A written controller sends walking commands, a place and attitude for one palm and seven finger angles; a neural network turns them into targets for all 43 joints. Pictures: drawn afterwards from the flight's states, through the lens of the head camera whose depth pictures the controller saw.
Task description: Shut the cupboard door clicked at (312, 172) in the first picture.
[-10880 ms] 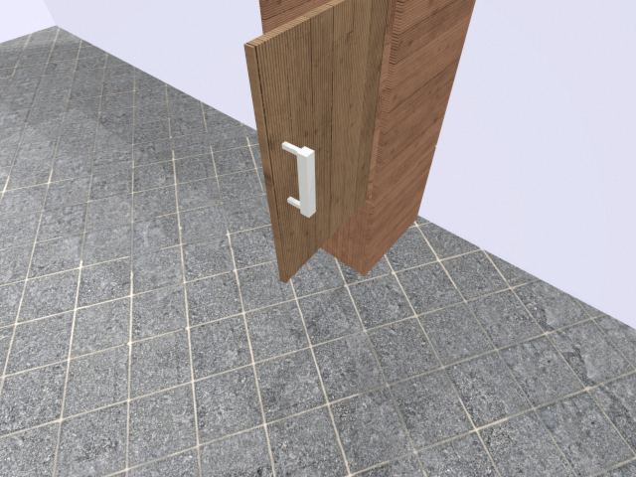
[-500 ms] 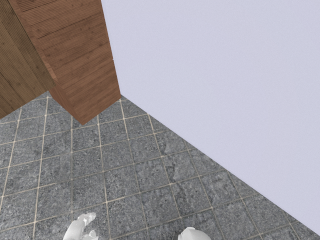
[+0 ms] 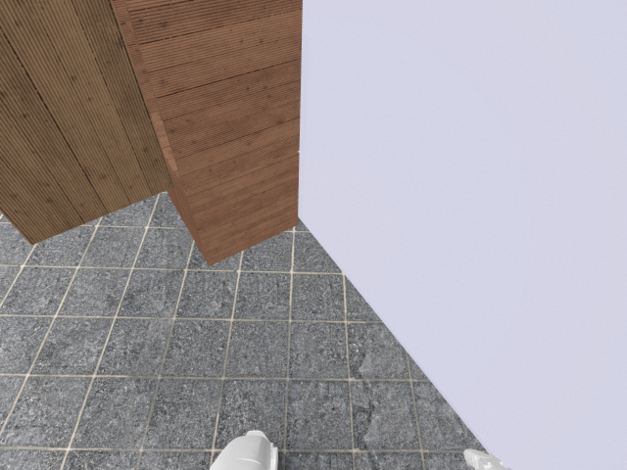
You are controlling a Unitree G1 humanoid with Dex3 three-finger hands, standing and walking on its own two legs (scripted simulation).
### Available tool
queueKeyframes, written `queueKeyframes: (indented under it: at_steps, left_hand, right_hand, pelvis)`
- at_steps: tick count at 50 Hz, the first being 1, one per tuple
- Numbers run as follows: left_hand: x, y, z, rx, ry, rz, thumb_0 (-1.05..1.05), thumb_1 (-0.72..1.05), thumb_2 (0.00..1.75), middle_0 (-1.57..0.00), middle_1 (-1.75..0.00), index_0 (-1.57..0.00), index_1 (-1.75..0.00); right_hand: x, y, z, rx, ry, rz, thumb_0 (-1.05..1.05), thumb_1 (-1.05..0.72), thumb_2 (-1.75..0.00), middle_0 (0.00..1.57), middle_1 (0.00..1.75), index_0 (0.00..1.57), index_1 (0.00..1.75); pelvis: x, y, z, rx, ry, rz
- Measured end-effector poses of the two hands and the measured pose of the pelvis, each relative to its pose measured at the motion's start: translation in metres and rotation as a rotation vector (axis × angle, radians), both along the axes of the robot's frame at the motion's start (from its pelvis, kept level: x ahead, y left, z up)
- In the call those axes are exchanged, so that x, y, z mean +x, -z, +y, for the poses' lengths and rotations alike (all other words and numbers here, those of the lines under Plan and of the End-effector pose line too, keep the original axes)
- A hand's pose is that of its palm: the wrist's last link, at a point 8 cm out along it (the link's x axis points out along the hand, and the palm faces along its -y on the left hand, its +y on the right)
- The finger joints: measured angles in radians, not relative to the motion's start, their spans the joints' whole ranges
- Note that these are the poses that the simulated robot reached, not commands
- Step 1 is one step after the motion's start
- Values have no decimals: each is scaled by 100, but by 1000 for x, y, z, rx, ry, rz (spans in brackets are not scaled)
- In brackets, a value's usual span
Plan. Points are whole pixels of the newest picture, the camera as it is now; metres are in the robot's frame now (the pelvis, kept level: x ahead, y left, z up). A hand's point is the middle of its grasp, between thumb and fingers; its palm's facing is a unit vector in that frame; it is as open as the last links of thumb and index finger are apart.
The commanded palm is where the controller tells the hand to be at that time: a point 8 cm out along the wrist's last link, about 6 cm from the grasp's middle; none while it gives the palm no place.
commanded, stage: turn to face it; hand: left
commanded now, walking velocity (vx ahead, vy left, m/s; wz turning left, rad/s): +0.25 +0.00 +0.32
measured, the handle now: out of the picture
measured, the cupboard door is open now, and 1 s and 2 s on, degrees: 93 93 93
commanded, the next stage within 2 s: take the last steps up to it in 1.28 s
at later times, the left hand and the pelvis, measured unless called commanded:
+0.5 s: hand (196, 372) +0.26 +0.21 -0.15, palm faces +0.18 -0.96 -0.22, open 7.4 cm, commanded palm none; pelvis +0.14 +0.00 +0.00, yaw +11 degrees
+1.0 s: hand out of the picture +0.07 +0.16 -0.18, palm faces +0.54 -0.80 -0.25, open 7.4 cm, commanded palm none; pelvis +0.18 -0.01 -0.01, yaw +31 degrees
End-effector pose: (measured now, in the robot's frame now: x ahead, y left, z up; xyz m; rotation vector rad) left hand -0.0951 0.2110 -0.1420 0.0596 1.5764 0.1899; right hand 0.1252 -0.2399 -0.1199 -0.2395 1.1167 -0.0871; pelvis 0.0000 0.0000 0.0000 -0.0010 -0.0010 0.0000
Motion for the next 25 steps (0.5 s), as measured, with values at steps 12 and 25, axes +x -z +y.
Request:
queueKeyframes:
  at_steps: [12,25]
  left_hand:
    - [160,9,41,20,-33,-180,1,91,90,-20,-30,-20,-30]
    - [335,-25,48,132,-1,-489,0,91,90,-19,-30,-20,-30]
  right_hand:
    - [62,3,45,-19,-13,48,-1,-94,-90,20,29,21,30]
    - [68,9,-4,-40,-5,240,0,-92,-90,20,29,21,30]
  pelvis:
    - [86,-2,29,-7,-69,-7]
    - [145,-5,-1,-4,-192,37]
